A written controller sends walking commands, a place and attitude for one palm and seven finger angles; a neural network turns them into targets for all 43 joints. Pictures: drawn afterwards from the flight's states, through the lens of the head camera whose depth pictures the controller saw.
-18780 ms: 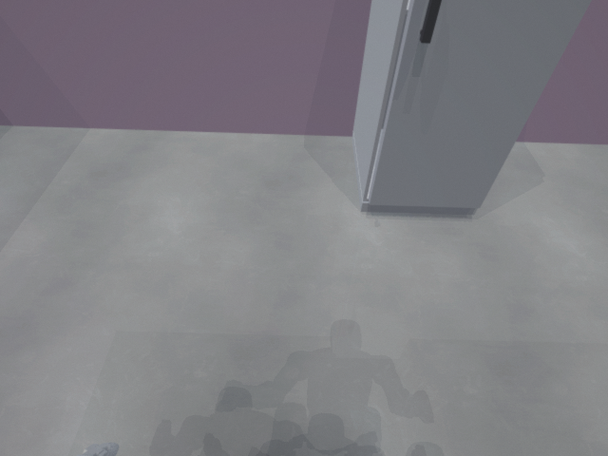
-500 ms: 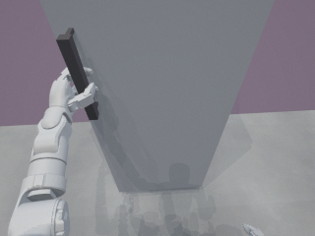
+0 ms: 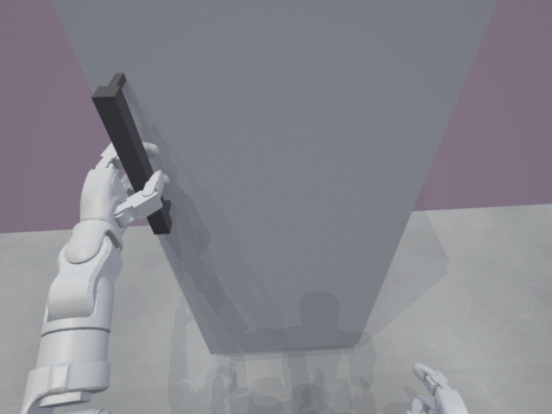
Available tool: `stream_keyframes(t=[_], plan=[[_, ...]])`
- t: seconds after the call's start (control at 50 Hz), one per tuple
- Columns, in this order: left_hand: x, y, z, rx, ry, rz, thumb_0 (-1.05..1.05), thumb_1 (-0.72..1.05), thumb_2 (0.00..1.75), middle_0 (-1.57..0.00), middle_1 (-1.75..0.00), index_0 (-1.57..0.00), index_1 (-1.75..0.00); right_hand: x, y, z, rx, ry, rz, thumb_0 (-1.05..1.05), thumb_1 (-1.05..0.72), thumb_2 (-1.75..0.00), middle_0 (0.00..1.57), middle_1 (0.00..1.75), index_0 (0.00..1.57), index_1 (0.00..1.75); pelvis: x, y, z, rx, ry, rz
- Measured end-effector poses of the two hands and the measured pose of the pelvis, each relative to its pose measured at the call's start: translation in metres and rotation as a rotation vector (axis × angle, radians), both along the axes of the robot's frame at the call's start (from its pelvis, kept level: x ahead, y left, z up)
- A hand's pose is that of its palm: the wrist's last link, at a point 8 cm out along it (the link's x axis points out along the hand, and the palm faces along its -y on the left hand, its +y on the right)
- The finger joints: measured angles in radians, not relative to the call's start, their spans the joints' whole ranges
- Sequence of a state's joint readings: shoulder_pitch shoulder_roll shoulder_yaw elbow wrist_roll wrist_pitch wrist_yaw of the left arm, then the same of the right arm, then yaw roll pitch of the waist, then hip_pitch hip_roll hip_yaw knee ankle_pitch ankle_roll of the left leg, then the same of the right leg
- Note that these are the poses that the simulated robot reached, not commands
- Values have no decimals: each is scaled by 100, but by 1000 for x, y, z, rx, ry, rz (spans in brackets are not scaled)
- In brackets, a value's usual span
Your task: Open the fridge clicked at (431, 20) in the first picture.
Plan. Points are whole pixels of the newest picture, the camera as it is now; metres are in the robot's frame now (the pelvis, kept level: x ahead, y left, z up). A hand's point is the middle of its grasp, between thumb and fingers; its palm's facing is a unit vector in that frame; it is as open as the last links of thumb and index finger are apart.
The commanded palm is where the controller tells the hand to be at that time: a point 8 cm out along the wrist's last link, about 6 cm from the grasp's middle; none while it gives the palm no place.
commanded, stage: pull the door a little, standing still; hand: left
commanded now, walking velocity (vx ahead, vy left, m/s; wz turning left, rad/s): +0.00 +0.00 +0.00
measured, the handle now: (143, 162) +0.42 +0.21 +0.17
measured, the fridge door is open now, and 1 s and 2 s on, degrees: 0 19 55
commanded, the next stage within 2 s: walk backward, drawing the door open in 0.12 s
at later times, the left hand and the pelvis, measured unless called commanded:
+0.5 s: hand (149, 229) +0.31 +0.17 +0.16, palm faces +0.22 -0.92 -0.33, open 6.9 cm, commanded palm +0.26 +0.21 +0.15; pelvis +0.09 -0.01 +0.03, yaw -4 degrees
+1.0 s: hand (172, 279) +0.24 +0.13 +0.15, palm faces +0.52 -0.80 -0.29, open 7.0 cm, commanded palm +0.19 +0.16 +0.15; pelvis +0.07 -0.13 +0.00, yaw +18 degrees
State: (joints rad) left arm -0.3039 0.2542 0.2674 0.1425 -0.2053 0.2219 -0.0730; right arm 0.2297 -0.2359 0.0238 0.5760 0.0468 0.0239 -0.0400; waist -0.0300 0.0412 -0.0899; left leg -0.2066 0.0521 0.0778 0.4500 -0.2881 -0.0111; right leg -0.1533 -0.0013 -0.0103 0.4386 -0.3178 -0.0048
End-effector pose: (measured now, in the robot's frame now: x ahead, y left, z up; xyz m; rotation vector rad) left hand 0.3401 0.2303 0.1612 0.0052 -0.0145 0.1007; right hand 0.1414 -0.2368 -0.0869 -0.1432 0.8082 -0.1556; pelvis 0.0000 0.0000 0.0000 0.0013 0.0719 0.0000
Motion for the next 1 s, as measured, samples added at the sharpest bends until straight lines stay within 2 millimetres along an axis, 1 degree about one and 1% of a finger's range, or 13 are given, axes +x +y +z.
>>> stream_keyframes(t=[0.14,0.24,0.32,0.38,0.46,0.52,0.58,0.64,0.68,0.76,0.82,0.92,1.0], plan=[[-14,-2,0,18,-7,-21,0,73,75,-24,-135,-20,-135,24,0,10,19,-35,-23,2,-91,-90,20,30,20,30,27,1,5,-3,17,-66],[-41,-7,2,40,-8,-28,-1,71,74,-25,-131,-19,-134,50,0,15,28,-69,-35,2,-91,-90,20,30,20,30,54,4,7,-7,39,-128],[-52,-8,5,202,-29,-12,-5,61,73,-30,-130,-23,-135,71,1,18,-25,-36,10,2,-91,-90,20,30,20,30,68,5,12,-6,28,-99],[-58,-9,7,243,-18,16,-7,57,74,-35,-133,-28,-137,86,2,24,-43,-21,33,2,-91,-90,20,30,20,30,77,4,20,1,10,-85],[-62,-13,12,302,37,93,-9,54,76,-40,-135,-30,-138,103,2,30,-1,-62,48,2,-91,-90,20,30,20,30,86,-3,29,4,-27,-82],[-64,-17,14,347,62,149,-10,54,77,-39,-133,-27,-139,114,0,23,45,-88,50,1,-91,-90,20,30,20,30,93,-15,24,42,-79,-57],[-68,-20,12,410,22,193,-14,52,76,-41,-134,-24,-139,130,-6,1,37,-120,76,1,-91,-90,20,30,20,30,103,-27,3,68,-102,20],[-76,-24,7,426,-37,241,-15,53,75,-42,-136,-23,-139,143,-9,-17,28,-103,120,1,-91,-90,20,30,20,30,97,-35,-7,54,-96,59],[-81,-27,4,418,-73,268,-15,54,76,-43,-137,-22,-138,146,-12,-23,26,-82,145,1,-91,-90,20,30,20,30,92,-42,-11,49,-104,76],[-92,-36,0,372,-113,301,-13,56,78,-45,-138,-21,-136,141,-19,-15,10,-65,146,2,-91,-90,20,30,20,30,85,-58,-12,38,-127,104],[-102,-41,-4,367,-169,310,-13,56,79,-45,-139,-19,-136,137,-28,-13,-28,-116,170,2,-91,-90,20,30,20,30,77,-69,-24,0,-135,141],[-123,-54,-3,366,-149,359,-12,56,79,-46,-140,-20,-136,125,-43,-6,-42,-44,255,2,-91,-90,20,30,20,30,69,-100,-10,-37,-110,250],[-142,-69,-2,356,-124,432,-10,57,80,-46,-140,-22,-136,124,-56,-1,-42,-18,352,2,-91,-90,20,30,20,30,66,-133,-2,-67,-62,311]])
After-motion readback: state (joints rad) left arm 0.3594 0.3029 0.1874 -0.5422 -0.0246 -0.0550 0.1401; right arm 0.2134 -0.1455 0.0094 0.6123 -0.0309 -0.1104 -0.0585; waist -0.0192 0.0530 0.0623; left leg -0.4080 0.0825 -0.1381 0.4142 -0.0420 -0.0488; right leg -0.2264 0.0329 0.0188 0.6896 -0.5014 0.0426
